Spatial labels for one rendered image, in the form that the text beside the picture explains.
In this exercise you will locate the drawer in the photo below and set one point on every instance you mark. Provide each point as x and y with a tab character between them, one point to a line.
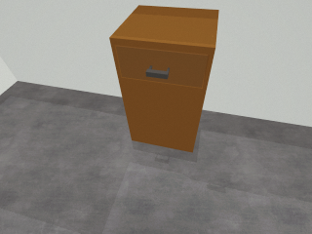
186	69

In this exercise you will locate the cabinet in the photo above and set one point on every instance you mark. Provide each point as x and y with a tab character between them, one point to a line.
159	113

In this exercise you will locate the handle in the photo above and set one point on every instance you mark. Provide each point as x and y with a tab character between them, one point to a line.
157	73

